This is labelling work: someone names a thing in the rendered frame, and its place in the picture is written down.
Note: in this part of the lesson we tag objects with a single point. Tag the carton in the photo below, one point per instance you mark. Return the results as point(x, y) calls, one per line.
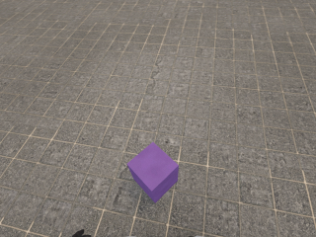
point(154, 171)

